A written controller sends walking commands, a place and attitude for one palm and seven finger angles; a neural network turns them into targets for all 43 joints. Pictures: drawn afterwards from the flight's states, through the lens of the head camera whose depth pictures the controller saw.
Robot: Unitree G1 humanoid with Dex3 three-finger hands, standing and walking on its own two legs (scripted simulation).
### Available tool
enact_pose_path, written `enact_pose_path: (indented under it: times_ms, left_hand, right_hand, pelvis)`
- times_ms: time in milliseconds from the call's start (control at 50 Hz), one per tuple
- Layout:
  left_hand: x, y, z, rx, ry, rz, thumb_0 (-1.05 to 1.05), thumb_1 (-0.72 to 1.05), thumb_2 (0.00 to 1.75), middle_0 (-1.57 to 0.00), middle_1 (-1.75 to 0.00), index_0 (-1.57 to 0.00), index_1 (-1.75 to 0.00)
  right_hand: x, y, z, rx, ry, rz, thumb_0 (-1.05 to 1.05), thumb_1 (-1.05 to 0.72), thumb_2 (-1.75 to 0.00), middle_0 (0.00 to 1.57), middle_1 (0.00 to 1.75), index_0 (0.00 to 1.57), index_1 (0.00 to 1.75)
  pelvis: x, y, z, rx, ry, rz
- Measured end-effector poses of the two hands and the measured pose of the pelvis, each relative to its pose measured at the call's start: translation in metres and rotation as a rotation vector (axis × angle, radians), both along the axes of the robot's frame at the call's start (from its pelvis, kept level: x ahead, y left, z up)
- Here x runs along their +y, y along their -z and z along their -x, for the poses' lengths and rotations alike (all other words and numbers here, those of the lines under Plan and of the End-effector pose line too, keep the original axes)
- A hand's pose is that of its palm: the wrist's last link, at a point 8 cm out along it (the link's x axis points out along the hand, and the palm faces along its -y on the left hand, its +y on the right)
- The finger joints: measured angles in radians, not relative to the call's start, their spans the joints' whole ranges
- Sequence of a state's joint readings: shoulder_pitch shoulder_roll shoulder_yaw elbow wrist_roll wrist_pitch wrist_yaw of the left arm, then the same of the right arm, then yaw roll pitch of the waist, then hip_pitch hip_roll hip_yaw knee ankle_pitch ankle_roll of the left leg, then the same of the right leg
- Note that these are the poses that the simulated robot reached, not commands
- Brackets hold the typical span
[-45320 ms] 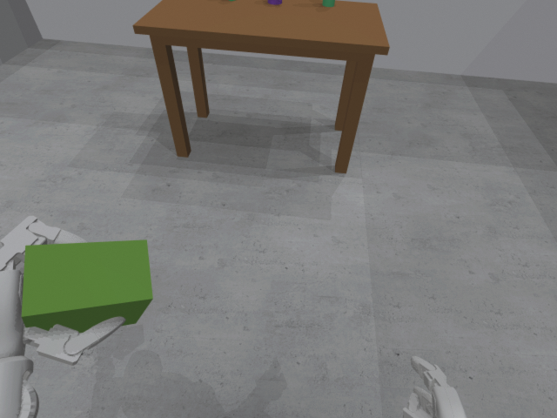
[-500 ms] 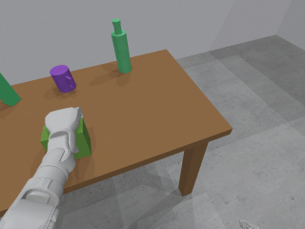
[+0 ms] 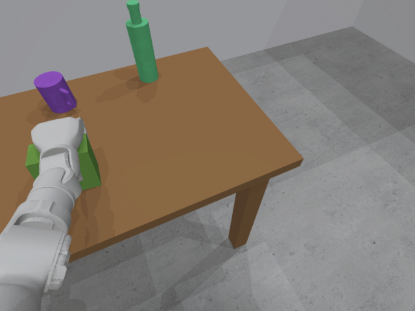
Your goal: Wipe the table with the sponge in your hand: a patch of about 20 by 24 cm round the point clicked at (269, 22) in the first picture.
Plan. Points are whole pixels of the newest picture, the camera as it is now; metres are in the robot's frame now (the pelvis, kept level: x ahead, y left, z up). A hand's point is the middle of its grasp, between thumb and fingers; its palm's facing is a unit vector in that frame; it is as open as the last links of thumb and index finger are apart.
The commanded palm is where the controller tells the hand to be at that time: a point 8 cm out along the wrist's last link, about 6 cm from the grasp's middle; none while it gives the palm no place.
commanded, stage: wipe forward along the middle lane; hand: left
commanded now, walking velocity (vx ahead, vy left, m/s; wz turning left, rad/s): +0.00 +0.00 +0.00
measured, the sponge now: (69, 171) +0.41 +0.31 +0.00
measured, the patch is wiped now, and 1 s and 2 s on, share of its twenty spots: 1.00 1.00 1.00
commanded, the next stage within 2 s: slide back across to the first lane in 0.48 s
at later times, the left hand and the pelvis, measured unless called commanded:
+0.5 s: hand (68, 135) +0.48 +0.32 +0.05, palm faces -0.14 +0.02 -0.99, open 10.5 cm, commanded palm +0.47 +0.31 +0.08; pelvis +0.02 +0.02 +0.00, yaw -1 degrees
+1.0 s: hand (46, 136) +0.47 +0.36 +0.06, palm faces -0.11 +0.00 -0.99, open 10.5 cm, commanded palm +0.45 +0.36 +0.10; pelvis +0.03 +0.03 +0.00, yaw -2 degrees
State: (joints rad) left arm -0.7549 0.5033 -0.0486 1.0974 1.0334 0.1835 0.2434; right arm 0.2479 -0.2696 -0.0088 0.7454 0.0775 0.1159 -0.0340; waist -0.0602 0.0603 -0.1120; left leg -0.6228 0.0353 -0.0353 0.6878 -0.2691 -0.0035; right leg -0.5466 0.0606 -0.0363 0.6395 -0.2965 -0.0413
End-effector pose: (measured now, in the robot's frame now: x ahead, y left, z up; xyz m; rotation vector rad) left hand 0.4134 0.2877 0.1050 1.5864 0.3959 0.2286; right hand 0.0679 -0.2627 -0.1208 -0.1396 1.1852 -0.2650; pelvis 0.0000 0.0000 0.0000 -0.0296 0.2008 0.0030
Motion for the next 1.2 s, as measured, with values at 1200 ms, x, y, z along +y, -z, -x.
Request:
enact_pose_path:
  times_ms: [1200]
  left_hand:
    - [0.087, -0.008, -0.026, 0.022, -0.040, 0.018, 0.00, -0.55, 1.06, -0.69, -1.32, -0.69, -1.34]
  right_hand:
    - [0.018, -0.017, -0.025, 0.051, 0.000, 0.032, 0.00, -0.91, -0.90, 0.20, 0.30, 0.20, 0.30]
  pelvis:
    - [0.028, -0.005, -0.038, 0.025, 0.008, 0.018]
